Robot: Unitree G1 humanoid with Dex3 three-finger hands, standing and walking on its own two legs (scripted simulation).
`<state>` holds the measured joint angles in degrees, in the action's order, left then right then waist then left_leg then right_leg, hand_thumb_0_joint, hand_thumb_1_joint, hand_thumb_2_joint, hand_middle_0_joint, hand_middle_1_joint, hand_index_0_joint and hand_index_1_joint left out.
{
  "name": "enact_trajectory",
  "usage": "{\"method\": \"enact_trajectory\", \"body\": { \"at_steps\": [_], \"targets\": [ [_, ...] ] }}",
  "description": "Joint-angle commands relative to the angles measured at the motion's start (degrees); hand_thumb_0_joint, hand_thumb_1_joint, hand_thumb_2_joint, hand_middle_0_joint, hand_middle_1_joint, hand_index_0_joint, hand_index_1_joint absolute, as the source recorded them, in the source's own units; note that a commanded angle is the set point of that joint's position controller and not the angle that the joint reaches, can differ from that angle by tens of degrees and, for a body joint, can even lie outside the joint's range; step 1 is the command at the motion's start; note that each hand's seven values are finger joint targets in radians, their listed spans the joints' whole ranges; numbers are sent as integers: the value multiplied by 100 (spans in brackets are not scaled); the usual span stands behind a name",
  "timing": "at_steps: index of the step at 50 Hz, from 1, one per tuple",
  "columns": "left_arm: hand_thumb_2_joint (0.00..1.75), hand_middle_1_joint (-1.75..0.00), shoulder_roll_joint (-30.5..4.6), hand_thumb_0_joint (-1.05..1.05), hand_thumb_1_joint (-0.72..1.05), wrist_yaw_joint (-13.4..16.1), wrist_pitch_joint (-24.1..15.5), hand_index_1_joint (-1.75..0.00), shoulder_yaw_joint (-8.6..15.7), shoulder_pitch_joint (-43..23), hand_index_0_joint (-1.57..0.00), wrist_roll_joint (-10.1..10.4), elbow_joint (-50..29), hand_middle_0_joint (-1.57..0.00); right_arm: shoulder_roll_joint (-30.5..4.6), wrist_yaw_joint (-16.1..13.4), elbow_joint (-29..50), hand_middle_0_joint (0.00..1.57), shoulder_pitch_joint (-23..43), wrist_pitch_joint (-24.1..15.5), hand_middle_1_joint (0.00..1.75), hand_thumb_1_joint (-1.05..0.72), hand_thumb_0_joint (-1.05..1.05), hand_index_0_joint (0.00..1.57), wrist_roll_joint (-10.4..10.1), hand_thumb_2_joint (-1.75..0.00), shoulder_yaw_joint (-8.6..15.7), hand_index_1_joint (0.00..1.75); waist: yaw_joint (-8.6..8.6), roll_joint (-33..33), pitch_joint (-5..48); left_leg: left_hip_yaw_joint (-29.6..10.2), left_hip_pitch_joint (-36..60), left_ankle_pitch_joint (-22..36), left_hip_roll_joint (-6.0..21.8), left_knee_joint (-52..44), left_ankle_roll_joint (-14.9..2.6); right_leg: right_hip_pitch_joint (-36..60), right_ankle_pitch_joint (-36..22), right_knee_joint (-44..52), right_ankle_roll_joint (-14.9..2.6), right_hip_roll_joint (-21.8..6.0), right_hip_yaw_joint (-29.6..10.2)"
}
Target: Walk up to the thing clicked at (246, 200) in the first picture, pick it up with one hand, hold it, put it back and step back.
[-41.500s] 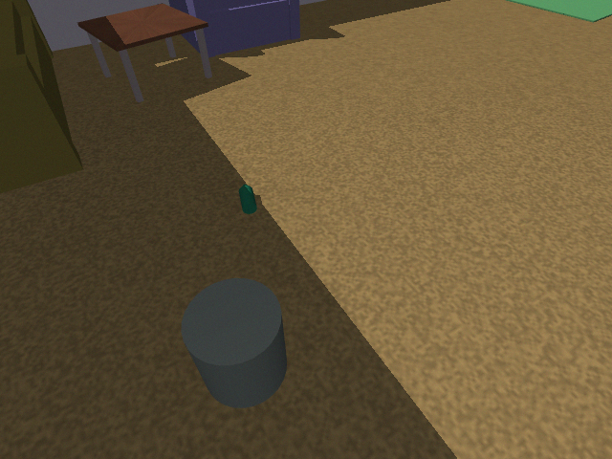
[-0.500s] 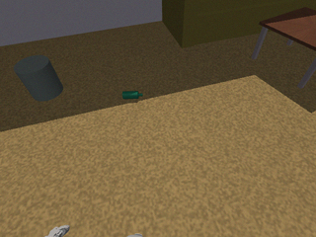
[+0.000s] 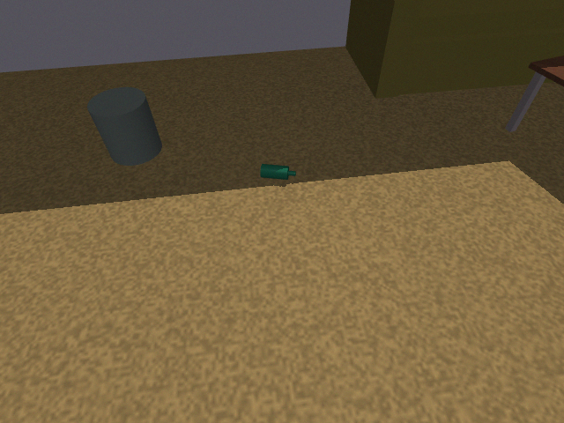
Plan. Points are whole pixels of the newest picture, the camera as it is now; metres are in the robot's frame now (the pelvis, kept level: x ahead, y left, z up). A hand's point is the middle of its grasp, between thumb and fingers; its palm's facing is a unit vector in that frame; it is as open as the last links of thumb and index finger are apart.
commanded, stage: walk up
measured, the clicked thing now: (278, 172) +1.43 +0.13 -0.72
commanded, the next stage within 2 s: stand in 0.76 s
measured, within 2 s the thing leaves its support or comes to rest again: neither
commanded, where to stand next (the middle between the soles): +0.09 -0.03 m, yaw -1 degrees
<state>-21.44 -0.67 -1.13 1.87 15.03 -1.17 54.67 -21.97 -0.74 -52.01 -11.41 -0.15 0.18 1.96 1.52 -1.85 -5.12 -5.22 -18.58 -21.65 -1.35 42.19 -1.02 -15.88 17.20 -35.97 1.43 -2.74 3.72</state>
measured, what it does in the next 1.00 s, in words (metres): stands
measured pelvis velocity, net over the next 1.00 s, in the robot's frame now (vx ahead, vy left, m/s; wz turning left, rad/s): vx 0.02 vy -0.01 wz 0.03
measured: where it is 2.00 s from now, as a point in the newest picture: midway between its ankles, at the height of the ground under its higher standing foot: outside the picture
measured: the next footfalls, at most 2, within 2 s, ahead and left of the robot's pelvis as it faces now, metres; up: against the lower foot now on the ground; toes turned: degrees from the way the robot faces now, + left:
none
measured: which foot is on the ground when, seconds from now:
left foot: down 0.00-1.00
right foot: down 0.00-1.00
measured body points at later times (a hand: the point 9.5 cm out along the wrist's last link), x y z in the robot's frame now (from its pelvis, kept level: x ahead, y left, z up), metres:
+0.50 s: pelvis +0.02 +0.01 +0.02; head +0.03 +0.02 +0.47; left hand +0.10 +0.32 -0.11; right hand +0.13 -0.30 -0.10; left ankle +0.03 +0.12 -0.72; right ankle +0.02 -0.14 -0.72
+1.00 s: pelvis +0.02 -0.01 +0.03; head +0.04 -0.01 +0.48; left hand +0.08 +0.29 -0.11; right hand +0.13 -0.31 -0.11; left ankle +0.03 +0.12 -0.72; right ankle +0.02 -0.14 -0.72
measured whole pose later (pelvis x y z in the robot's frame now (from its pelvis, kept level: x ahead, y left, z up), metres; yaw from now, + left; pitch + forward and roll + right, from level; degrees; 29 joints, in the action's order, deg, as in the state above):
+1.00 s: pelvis +0.02 -0.01 +0.03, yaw +2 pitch -2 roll +0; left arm -20.7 -0.4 -0.9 0.0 6.0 -0.5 65.4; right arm -19.4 0.5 -65.5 -2.6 0.2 0.2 0.7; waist 0.8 0.2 -4.1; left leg -3.9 -7.9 -9.2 0.4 19.0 1.6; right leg -6.3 10.5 -18.9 1.3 -3.2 5.9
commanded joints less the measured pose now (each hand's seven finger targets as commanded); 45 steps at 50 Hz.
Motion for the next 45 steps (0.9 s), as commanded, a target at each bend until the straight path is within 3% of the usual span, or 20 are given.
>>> {"method": "enact_trajectory", "body": {
  "at_steps": [1,3,5,6,7,8,9,11,14,23,32,37,38,45],
  "targets": [
    [90,-30,-1742,0,90,92,-196,-30,382,-455,-20,-10,-543,-20,-1156,-39,153,20,-220,-150,30,-90,0,20,-6,-90,320,30,-238,1011,241,47,-158,-814,176,-325,-123,51,-407,1443,-1398,-1836,-2012],
    [90,-30,-1509,0,90,96,-194,-30,249,-560,-20,24,-511,-20,-1117,23,-25,20,-198,-211,30,-90,0,20,9,-90,322,30,-268,822,343,-43,584,763,136,-1129,-174,-251,-593,1082,-800,-1133,-1028],
    [90,-30,-1319,0,90,81,-184,-30,176,-479,-20,50,-459,-20,-1206,40,-2,20,-56,-232,30,-90,0,20,42,-90,363,30,-216,756,618,-409,1188,1704,368,-1274,-280,-559,-907,695,-523,-737,-589],
    [90,-30,-1255,0,90,67,-162,-30,150,-395,-20,79,-386,-20,-1295,36,68,20,218,-239,30,-90,0,20,42,-90,349,30,-122,569,674,-894,1042,1122,639,-1442,-387,-622,-378,728,-374,-549,-509],
    [90,-30,-1289,0,90,60,-144,-30,160,-455,-20,70,-330,-20,-1332,53,53,20,381,-239,30,-90,0,20,1,-90,334,30,-81,651,542,-944,492,317,714,-1552,-427,-329,519,1027,-341,-492,-485],
    [90,-30,-1346,0,90,60,-150,-30,175,-599,-20,58,-315,-20,-1304,83,-33,20,391,-215,30,-90,0,20,-9,-90,299,30,-80,725,344,-760,115,157,596,-1543,-357,-31,976,1268,-371,-535,-563],
    [90,-30,-1347,0,90,66,-161,-30,166,-656,-20,50,-315,-20,-1236,100,-115,20,384,-196,30,-90,0,20,15,-90,259,30,-87,663,320,-551,85,375,471,-1560,-272,129,947,1361,-424,-659,-689],
    [90,-30,-1369,0,90,80,-177,-30,144,-750,-20,58,-271,-20,-1228,86,-238,20,381,-210,30,-90,0,20,33,-90,212,30,-141,358,415,-503,254,995,463,-1658,-194,226,259,1211,-459,-729,-652],
    [90,-30,-1261,0,90,92,-168,-30,103,-678,-20,124,-85,-20,-1242,76,-361,20,546,-265,30,-90,0,20,17,-90,157,30,-24,2,665,-715,399,1858,678,-1870,-230,639,-696,952,-346,-530,-278],
    [90,-30,-1297,0,90,105,-129,-30,55,-915,-20,115,219,-20,-1231,36,-629,20,787,-221,30,-90,0,20,-11,-90,123,30,-40,-184,943,-531,779,2639,696,-2098,-165,1192,-1197,1364,-257,-566,-183],
    [90,-30,-1267,0,90,94,-126,-30,75,-1112,-20,79,477,-20,-1154,60,-815,20,938,-163,30,-90,0,20,-6,-90,105,30,-78,62,658,-387,714,2105,595,-2251,-84,1172,-844,1697,-224,-624,-210],
    [90,-30,-1253,0,90,99,-128,-30,106,-1191,-20,60,553,-20,-1149,65,-902,20,935,-144,30,-90,0,20,-1,-90,105,30,-100,208,683,-367,771,2169,573,-2256,-76,1230,-861,1791,-216,-642,-186],
    [90,-30,-1156,0,90,110,-106,-30,29,-1197,-20,94,603,-20,-975,55,-875,20,1116,-144,30,-90,0,20,-16,-90,79,30,-101,446,536,-349,901,2579,749,-2365,-33,1044,-1270,1870,-221,-652,-288],
    [90,-30,-1198,0,90,113,-106,-30,35,-1160,-20,96,677,-20,-1029,58,-996,20,1081,-113,30,-90,0,20,-13,-90,85,30,-135,211,774,-230,1096,2298,735,-2507,61,1242,-1209,2025,-191,-634,-360]
  ]
}}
